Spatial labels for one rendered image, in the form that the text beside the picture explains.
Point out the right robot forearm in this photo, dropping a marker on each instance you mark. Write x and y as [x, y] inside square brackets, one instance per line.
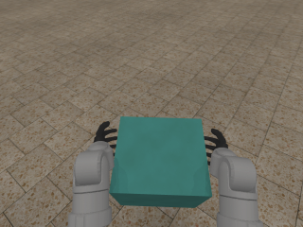
[237, 187]

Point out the robot left hand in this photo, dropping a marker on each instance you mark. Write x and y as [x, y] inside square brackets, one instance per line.
[101, 133]

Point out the left robot forearm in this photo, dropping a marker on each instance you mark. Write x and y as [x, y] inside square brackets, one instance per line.
[90, 187]

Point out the carton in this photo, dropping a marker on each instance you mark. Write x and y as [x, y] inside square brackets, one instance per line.
[160, 162]

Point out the robot right hand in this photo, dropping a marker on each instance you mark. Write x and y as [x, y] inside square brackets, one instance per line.
[220, 142]

